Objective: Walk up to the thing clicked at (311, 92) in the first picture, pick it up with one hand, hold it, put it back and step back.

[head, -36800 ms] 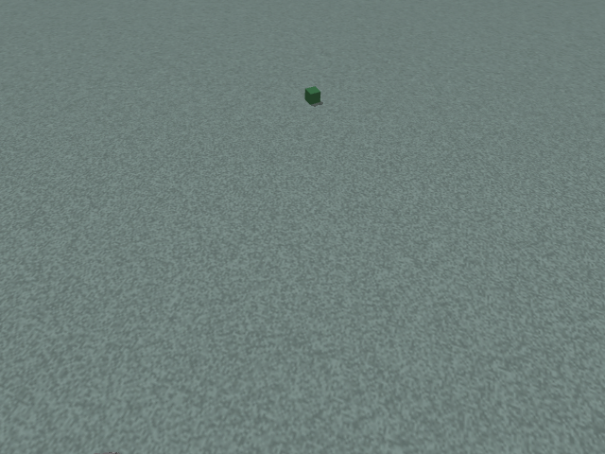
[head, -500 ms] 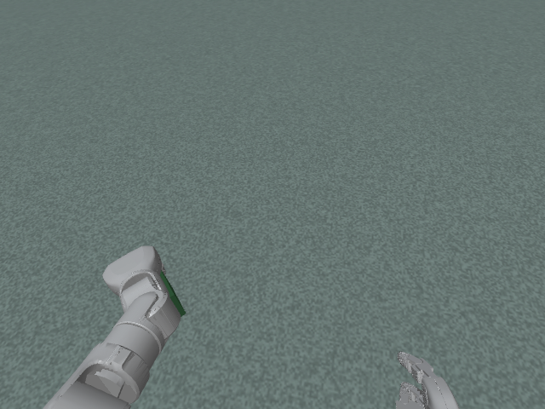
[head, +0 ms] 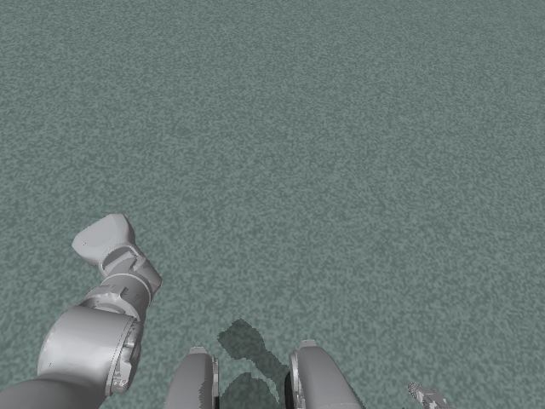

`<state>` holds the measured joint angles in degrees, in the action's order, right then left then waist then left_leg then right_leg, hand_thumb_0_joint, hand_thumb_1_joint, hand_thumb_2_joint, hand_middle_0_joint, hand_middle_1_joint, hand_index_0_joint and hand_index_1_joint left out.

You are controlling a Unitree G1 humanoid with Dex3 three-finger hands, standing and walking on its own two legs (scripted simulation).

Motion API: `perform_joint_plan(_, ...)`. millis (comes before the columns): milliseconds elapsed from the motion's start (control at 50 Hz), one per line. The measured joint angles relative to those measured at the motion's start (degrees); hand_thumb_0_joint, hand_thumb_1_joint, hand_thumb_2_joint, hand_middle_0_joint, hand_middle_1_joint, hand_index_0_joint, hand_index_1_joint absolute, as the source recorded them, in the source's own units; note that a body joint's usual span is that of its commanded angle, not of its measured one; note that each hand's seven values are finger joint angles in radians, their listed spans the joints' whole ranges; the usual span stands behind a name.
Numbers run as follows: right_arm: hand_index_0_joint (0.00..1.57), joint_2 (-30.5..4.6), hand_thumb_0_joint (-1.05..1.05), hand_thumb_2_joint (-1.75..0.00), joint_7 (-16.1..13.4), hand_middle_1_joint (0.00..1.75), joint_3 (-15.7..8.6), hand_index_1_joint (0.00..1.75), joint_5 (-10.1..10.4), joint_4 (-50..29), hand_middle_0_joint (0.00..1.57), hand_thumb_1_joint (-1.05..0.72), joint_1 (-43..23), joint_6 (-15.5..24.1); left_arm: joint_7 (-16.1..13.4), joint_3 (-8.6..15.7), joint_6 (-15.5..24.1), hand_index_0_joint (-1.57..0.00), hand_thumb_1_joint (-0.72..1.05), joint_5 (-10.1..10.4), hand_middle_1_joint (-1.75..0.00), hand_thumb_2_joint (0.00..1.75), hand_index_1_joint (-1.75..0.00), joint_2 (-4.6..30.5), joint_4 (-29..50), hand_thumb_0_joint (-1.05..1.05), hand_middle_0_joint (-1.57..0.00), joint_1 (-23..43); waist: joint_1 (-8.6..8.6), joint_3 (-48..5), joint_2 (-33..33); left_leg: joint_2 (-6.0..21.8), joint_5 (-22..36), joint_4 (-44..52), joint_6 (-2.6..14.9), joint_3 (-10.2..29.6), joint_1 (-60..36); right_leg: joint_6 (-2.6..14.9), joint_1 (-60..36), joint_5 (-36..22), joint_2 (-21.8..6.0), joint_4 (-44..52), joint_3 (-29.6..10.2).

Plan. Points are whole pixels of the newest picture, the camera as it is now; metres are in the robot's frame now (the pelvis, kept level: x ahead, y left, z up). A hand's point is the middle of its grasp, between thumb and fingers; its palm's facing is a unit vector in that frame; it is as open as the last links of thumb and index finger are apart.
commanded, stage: crouch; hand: left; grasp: from above
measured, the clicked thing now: (123, 263) +0.36 +0.24 -0.15
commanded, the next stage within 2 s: lower in 1.32 s
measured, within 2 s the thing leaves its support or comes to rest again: neither
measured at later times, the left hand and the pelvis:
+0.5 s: hand (148, 275) +0.40 +0.25 -0.34, palm faces -0.31 -0.28 -0.91, open 9.6 cm; pelvis -0.04 +0.00 -0.20, yaw -1 degrees
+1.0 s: hand (157, 278) +0.42 +0.25 -0.44, palm faces -0.32 -0.27 -0.91, open 9.6 cm; pelvis -0.05 +0.00 -0.29, yaw -2 degrees
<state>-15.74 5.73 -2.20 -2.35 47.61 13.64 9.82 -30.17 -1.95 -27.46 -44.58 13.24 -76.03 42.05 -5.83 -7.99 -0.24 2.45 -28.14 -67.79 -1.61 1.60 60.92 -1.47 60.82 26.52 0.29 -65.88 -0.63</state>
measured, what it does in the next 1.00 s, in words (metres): lowers itself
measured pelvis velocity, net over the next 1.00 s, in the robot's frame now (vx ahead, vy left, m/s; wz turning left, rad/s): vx -0.05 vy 0.00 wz -0.04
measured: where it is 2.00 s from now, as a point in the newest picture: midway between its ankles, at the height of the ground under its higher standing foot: outside the picture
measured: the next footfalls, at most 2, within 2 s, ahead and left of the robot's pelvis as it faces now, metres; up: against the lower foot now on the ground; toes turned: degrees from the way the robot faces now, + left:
none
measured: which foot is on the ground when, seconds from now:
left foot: down 0.00-1.00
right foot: down 0.00-1.00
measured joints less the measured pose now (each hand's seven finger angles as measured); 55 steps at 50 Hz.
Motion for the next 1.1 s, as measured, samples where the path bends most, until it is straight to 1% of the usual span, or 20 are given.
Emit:
perform_joint_plan(60, 0.20, -0.15, 0.00, -0.89, 0.65, 0.29, -0.20, 0.29, -0.64, 0.50, 0.19, -0.89, -0.09, -0.26, -2.05, 2.50, 0.94, -0.82, 0.03, 0.74, -0.41, 0.38, -0.40, 1.56, -2.41, -0.02, -0.78, 3.26, -1.48, -1.52, 0.88, 0.04, -2.49, -8.11, 0.06, 0.53, 9.77, 0.01, 9.54, 2.07, 0.19, -7.64, 0.22)
perform_joint_plan(120, 0.20, 0.16, 0.00, -0.89, 1.18, 0.29, 0.00, 0.29, -1.16, 1.05, 0.19, -0.89, -0.73, -0.47, -3.08, 4.82, 1.52, -0.83, 0.03, 1.70, -0.41, 0.38, -0.40, 3.34, -3.81, -0.02, -0.78, 5.77, -2.78, -2.46, 1.79, -0.04, -4.20, -14.93, 0.11, 0.93, 18.26, 0.01, 17.93, 3.64, 0.28, -14.26, 0.33)
perform_joint_plan(200, 0.20, 1.18, 0.00, -0.89, 1.67, 0.29, 0.63, 0.29, -1.80, 1.70, 0.19, -0.89, -1.91, -0.42, -3.02, 7.71, 2.15, -0.83, 0.03, 2.51, -0.42, 0.38, -0.40, 5.59, -4.53, -0.02, -0.79, 8.07, -3.90, -2.65, 2.65, -0.08, -5.83, -22.41, 0.10, 1.39, 27.01, -0.12, 26.65, 5.13, 0.46, -21.58, 0.43)
perform_joint_plan(240, 0.20, 1.77, 0.00, -0.89, 1.79, 0.29, 0.99, 0.29, -2.18, 1.93, 0.19, -0.90, -2.43, -0.25, -2.43, 8.83, 2.69, -0.83, 0.02, 2.42, -0.42, 0.38, -0.40, 6.77, -4.65, -0.02, -0.79, 8.93, -4.32, -2.64, 3.00, -0.15, -6.48, -25.71, 0.07, 1.72, 30.69, -0.11, 30.26, 5.76, 0.50, -24.80, 0.60)
perform_joint_plan(320, 0.20, 2.79, 0.00, -0.89, 1.90, 0.29, 1.74, 0.29, -2.77, 2.18, 0.19, -0.90, -3.33, 0.17, -0.86, 9.66, 4.72, -0.83, 0.03, 1.12, -0.42, 0.38, -0.40, 9.40, -6.13, -0.02, -0.79, 10.73, -4.93, -2.70, 3.56, -0.28, -7.71, -32.06, -0.02, 2.50, 37.44, -0.13, 36.82, 6.93, 0.62, -30.87, 1.05)
perform_joint_plan(420, 0.20, 3.17, 0.00, -0.90, 2.17, 0.29, 2.56, 0.29, -3.35, 2.02, 0.20, -0.90, -3.97, 0.94, 0.65, 9.71, 7.34, -0.83, 0.03, -0.85, -0.42, 0.38, -0.40, 11.81, -7.30, -0.02, -0.78, 11.72, -5.50, -2.98, 3.84, -0.77, -9.20, -39.37, -0.24, 3.23, 44.83, -0.19, 44.03, 8.51, 0.45, -38.10, 1.35)
perform_joint_plan(540, 0.20, 2.32, 0.00, -0.90, 2.60, 0.29, 3.05, 0.29, -3.82, 1.89, 0.20, -0.90, -4.77, 2.02, 1.05, 10.24, 8.65, -0.82, 0.03, -2.14, -0.42, 0.38, -0.40, 12.68, -7.28, -0.02, -0.78, 12.46, -5.86, -2.55, 3.76, -1.50, -10.36, -46.16, -0.46, 3.71, 51.46, -0.31, 50.50, 9.92, 0.10, -44.98, 1.40)
perform_joint_plan(640, 0.20, 1.14, 0.00, -0.90, 2.95, 0.29, 3.19, 0.29, -4.18, 1.58, 0.20, -0.91, -5.42, 2.42, 1.75, 10.93, 9.99, -0.82, 0.03, -3.98, -0.42, 0.38, -0.40, 13.54, -7.58, -0.02, -0.78, 13.58, -6.30, -1.52, 3.51, -1.79, -10.86, -50.24, -0.65, 4.07, 55.19, -0.34, 54.22, 10.46, 0.08, -49.08, 1.47)
perform_joint_plan(720, 0.20, 0.27, 0.00, -0.90, 3.31, 0.29, 3.13, 0.29, -4.63, 1.40, 0.20, -0.91, -5.57, 2.77, 1.67, 11.86, 10.72, -0.82, 0.03, -5.30, -0.42, 0.38, -0.40, 14.72, -8.41, -0.02, -0.78, 14.93, -6.75, -0.74, 3.20, -1.89, -11.09, -52.75, -0.81, 4.24, 57.48, -0.33, 56.62, 10.65, 0.17, -51.65, 1.44)
perform_joint_plan(920, 0.20, -0.93, 0.00, -0.90, 5.04, 0.29, 3.06, 0.29, -5.79, 1.65, 0.19, -0.91, -4.73, 3.75, 1.55, 13.33, 11.47, -0.82, 0.03, -6.02, -0.42, 0.37, -0.40, 17.81, -12.02, -0.02, -0.78, 18.47, -7.63, 1.29, 2.72, -1.99, -11.24, -57.97, -0.92, 4.75, 61.92, -0.56, 61.11, 10.46, 0.56, -56.53, 1.52)
perform_joint_plan(1100, 0.20, -1.00, 0.00, -0.90, 6.27, 0.29, 3.66, 0.30, -6.40, 2.68, 0.19, -0.91, -3.62, 4.11, 1.02, 14.59, 12.67, -0.82, 0.04, -6.84, -0.42, 0.37, -0.41, 19.85, -15.32, -0.02, -0.78, 20.34, -8.41, 2.50, 2.86, -2.38, -11.12, -62.07, -0.90, 4.77, 65.61, -0.87, 64.78, 10.36, 0.63, -60.60, 1.18)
